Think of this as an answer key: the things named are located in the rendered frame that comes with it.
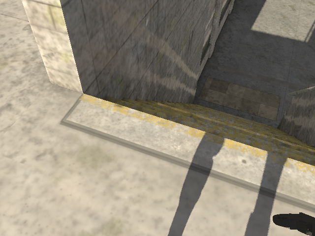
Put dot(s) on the right robot hand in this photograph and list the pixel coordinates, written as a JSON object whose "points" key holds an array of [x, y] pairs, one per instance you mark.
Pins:
{"points": [[302, 222]]}

